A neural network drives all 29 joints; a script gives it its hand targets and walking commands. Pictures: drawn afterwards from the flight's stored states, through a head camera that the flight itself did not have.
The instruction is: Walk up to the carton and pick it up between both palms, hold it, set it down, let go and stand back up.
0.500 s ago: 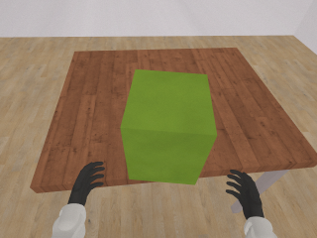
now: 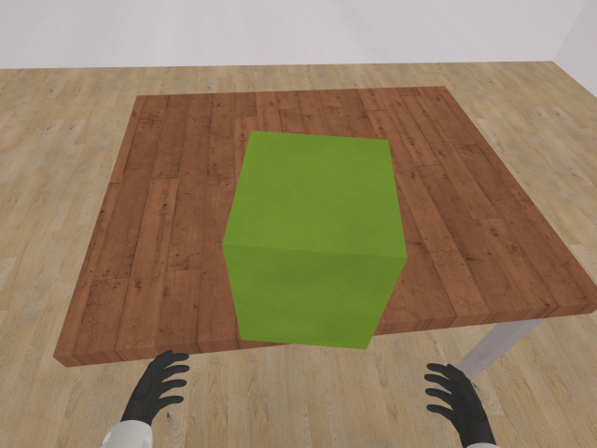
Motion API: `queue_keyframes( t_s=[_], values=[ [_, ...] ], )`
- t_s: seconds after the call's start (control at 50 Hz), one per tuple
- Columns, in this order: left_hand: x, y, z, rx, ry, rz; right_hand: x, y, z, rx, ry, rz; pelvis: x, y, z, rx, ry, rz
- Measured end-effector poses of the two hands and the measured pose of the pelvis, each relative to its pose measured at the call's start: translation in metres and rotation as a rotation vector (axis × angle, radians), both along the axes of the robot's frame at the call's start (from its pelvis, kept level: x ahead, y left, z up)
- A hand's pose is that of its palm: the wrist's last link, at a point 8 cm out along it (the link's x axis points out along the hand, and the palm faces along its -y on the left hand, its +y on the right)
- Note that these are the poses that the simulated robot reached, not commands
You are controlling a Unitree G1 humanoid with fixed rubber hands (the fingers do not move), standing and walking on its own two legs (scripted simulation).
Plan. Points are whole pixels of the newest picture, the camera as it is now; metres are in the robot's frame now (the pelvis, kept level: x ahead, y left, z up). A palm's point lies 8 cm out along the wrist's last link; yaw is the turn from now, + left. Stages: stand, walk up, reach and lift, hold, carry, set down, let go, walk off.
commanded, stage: set down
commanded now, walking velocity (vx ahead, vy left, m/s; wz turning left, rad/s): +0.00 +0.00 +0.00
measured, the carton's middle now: (311, 244) +0.38 +0.02 +0.04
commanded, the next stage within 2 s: let go in 0.44 s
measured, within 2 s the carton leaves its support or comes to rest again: neither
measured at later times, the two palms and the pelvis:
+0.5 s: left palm (142, 424) +0.15 +0.23 -0.08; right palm out of the picture +0.15 -0.22 -0.08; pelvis +0.00 +0.00 +0.00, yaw +1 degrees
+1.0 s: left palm (147, 427) +0.14 +0.22 -0.08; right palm out of the picture +0.14 -0.23 -0.08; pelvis -0.01 +0.00 +0.00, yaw +0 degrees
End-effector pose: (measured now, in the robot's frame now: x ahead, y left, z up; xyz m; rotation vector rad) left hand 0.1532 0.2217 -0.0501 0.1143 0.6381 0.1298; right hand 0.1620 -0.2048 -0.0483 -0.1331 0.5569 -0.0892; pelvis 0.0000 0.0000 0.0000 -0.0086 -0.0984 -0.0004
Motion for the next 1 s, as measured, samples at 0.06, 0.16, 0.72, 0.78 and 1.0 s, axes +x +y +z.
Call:
queue_keyframes(
  t_s=[0.06, 0.16, 0.72, 0.78, 1.0],
  values=[
    [-0.002, 0.002, -0.005, 0.008, 0.021, 0.002, -0.002, -0.001, -0.005, -0.006, 0.023, 0.003, -0.001, -0.001, 0.0, 0.0, 0.004, 0.001],
    [-0.003, 0.005, -0.013, 0.014, 0.067, -0.006, -0.003, -0.004, -0.013, -0.017, 0.051, 0.004, -0.001, -0.001, -0.001, -0.002, 0.008, 0.004],
    [0.0, 0.003, -0.029, 0.023, 0.182, -0.016, -0.01, -0.02, -0.033, -0.052, 0.132, 0.02, -0.007, -0.005, -0.003, 0.001, -0.008, 0.009],
    [-0.001, 0.001, -0.029, 0.02, 0.182, -0.017, -0.011, -0.021, -0.032, -0.053, 0.129, 0.02, -0.008, -0.005, -0.004, 0.002, -0.01, 0.009],
    [-0.008, -0.001, -0.031, 0.028, 0.169, -0.023, -0.018, -0.024, -0.033, -0.056, 0.148, 0.011, -0.014, -0.005, -0.005, 0.004, -0.005, 0.001]
  ],
)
